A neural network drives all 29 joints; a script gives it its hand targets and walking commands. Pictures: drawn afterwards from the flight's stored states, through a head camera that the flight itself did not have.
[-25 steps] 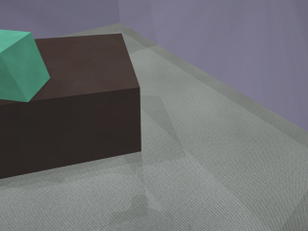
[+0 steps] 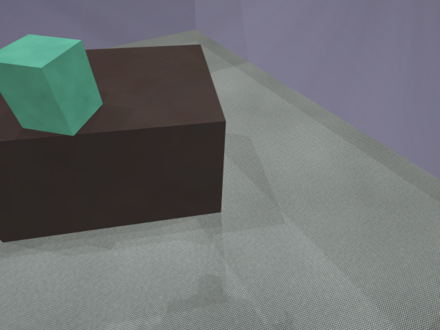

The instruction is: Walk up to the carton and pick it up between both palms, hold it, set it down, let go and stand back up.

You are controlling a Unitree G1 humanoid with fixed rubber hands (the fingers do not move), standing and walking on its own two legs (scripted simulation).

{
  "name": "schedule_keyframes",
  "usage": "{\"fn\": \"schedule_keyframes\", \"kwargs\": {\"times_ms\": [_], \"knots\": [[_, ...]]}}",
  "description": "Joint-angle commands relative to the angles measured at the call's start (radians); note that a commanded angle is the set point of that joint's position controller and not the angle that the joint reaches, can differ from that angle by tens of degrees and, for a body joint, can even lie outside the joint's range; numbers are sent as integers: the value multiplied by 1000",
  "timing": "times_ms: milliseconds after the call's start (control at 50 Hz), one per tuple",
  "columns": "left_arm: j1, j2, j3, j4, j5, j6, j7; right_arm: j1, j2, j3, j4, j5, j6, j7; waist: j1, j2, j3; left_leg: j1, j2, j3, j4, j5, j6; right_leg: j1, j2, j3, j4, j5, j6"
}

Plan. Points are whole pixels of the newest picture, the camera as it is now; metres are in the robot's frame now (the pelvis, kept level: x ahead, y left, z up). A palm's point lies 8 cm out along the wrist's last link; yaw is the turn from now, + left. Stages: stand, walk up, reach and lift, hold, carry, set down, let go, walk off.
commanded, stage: walk up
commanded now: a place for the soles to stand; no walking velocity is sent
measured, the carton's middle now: (51, 85) +0.91 +0.59 -0.02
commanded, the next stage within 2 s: none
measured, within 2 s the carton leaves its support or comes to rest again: neither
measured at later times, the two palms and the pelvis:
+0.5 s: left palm out of the picture +0.10 +0.42 -0.11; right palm (327, 316) +0.20 -0.22 -0.12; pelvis +0.08 +0.09 -0.02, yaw +7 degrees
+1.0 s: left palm out of the picture +0.17 +0.48 -0.13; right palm (274, 258) +0.33 -0.13 -0.13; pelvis +0.16 +0.15 -0.04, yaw +13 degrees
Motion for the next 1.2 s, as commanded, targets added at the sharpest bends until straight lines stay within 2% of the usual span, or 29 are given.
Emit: {"fn": "schedule_keyframes", "kwargs": {"times_ms": [0, 40, 60, 80, 100, 120, 160, 200, 240, 280, 360, 460, 480, 520, 540, 560, 580, 620, 680, 880, 940, 960, 980, 1000, 1020, 1040, 1060, 1120, 1180], "knots": [[-26, 432, 165, -109, 72, -59, 30, -23, -233, -78, -141, -72, -17, 50, -9, -159, 64, -113, 111, -145, 15, -153, 39, 40, -395, 374, -346, -306, -251], [-106, 434, 159, -123, 74, -53, 23, 73, -238, -86, -116, -66, -19, 52, -75, -205, 60, 50, 100, -112, -128, -159, 59, -88, -344, 257, -265, -302, -214], [-174, 420, 149, -132, 73, -43, 17, 200, -234, -92, -74, -65, -24, 49, -157, -166, 43, 272, 76, -89, -272, -98, 66, -246, -275, 141, -111, -311, -161], [-191, 317, 117, -140, 67, -30, 10, 297, -272, -107, -27, -76, -37, 34, -207, 131, 69, 426, 52, -247, -490, -238, 76, -439, -104, -25, 299, -281, -71], [-160, 230, 83, -158, 44, -25, 15, 279, -356, -114, -53, -79, -50, 12, -185, 421, 147, 379, 181, -597, -714, -329, 69, -650, 33, -71, 603, -322, -21], [-143, 283, 83, -149, 34, -17, 20, 142, -372, -112, -94, -64, -49, 4, -110, 262, 206, 241, 208, -635, -773, -379, 83, -615, 9, 9, 630, -241, -37], [-129, 356, 83, -136, 33, -21, 13, 44, -383, -112, -142, -47, -47, 5, -89, 148, 229, 164, 252, -665, -819, -509, 131, -562, -33, 39, 611, -159, -48], [-53, 366, 95, -99, 25, -24, 2, 29, -319, -94, -152, -49, -63, 2, -54, 98, 197, 177, 191, -508, -731, -230, 86, -474, -72, 41, 564, -63, -26], [-25, 359, 97, -97, 13, -21, -4, 62, -306, -83, -159, -50, -76, -4, -49, 90, 174, 205, 159, -438, -676, -11, 63, -428, -62, 46, 509, -40, -24], [-22, 355, 97, -99, 11, -15, -5, 65, -294, -76, -166, -48, -79, -6, -48, 83, 158, 236, 153, -419, -665, -1, 67, -416, -58, 49, 456, -33, -26], [-57, 345, 89, -116, 12, -14, -2, 95, -288, -73, -183, -55, -76, -12, -67, 61, 152, 336, 165, -432, -612, 93, 104, -445, -48, 30, 343, -94, -37], [-39, 335, 87, -142, 8, -34, 10, 132, -294, -70, -203, -61, -67, -20, -61, 87, 102, 382, 193, -441, -474, 457, 145, -381, -28, 6, 193, -175, -69], [0, 330, 89, -137, 7, -42, 14, 101, -291, -67, -213, -59, -65, -20, -32, 82, 91, 322, 182, -405, -420, 562, 143, -284, -18, -2, 137, -156, -80], [249, 348, 109, -80, 14, -60, 26, -68, -262, -50, -276, -37, -68, -14, 138, 0, -11, 26, 43, -174, -126, 738, 53, 217, 0, 5, -143, 104, -106], [392, 465, 149, -59, 32, -63, 34, -78, -174, -29, -303, -18, -76, -9, 212, -287, -133, -156, -86, -78, 285, 383, -35, 422, -267, 402, -272, 65, -206], [356, 504, 161, -63, 21, -58, 37, -42, -199, -26, -289, -23, -69, -14, 160, -282, -143, -367, -157, -133, 339, -162, -36, 512, -414, 723, -353, -8, -274], [270, 495, 164, -87, 20, -54, 40, -18, -282, -41, -261, -36, -56, -15, 131, -147, -137, -378, -102, -198, 403, -181, -21, 499, -468, 758, -325, -113, -328], [209, 426, 147, -115, 22, -53, 41, -30, -278, -36, -242, -44, -63, -5, 93, -29, -57, -357, -42, -160, 411, -88, -8, 384, -401, 567, -286, 14, -306], [201, 390, 132, -127, 23, -66, 38, 3, -244, -40, -255, -40, -61, 7, 62, -81, -70, -317, -20, -180, 379, -43, -1, 350, -341, 369, -222, 322, -259], [106, 460, 136, -157, 26, -78, 41, -128, -244, -46, -313, -53, -58, 29, 42, -172, -10, -300, 139, -115, 39, -13, -13, 195, -409, 277, -122, 393, -271], [12, 479, 132, -174, 28, -71, 36, -18, -259, -62, -278, -51, -67, 26, -36, -168, -33, -87, 101, -48, -84, 12, 2, 19, -371, 201, 2, 242, -208], [-67, 466, 125, -192, 26, -65, 29, 122, -259, -71, -228, -52, -72, 21, -123, -94, -64, 156, 56, 6, -203, 79, 12, -147, -308, 104, 136, 185, -156], [-45, 379, 102, -193, 33, -58, 22, 306, -304, -95, -156, -60, -78, 9, -192, 134, -130, 380, 1, -45, -286, -23, 22, -276, -185, 3, 475, 177, -89], [9, 252, 70, -193, 19, -55, 21, 352, -388, -111, -159, -73, -82, -8, -188, 437, -72, 417, 163, -468, -494, -87, 59, -537, 15, -18, 747, -236, -27], [-7, 310, 78, -199, 11, -41, 29, 230, -416, -110, -210, -47, -79, -12, -141, 270, -37, 339, 252, -666, -644, -236, 92, -554, 41, 33, 785, -250, -26], [-34, 388, 92, -189, 21, -30, 29, 143, -434, -114, -229, -28, -71, -13, -124, 160, -12, 269, 316, -766, -736, -488, 148, -549, 7, 54, 797, -199, -42], [-52, 410, 97, -180, 28, -26, 25, 103, -407, -112, -234, -24, -69, -14, -104, 81, 67, 213, 317, -724, -732, -571, 144, -575, -26, 56, 809, -148, -39], [42, 370, 100, -138, 13, -23, 7, 59, -330, -81, -224, -33, -82, -19, -52, 60, 119, 119, 250, -513, -640, -357, 107, -477, -69, 57, 709, -45, -21], [61, 372, 106, -130, 14, -26, 2, 74, -314, -71, -227, -44, -90, -17, -50, 45, 103, 133, 236, -468, -603, -294, 121, -447, -59, 65, 627, -45, -26]]}}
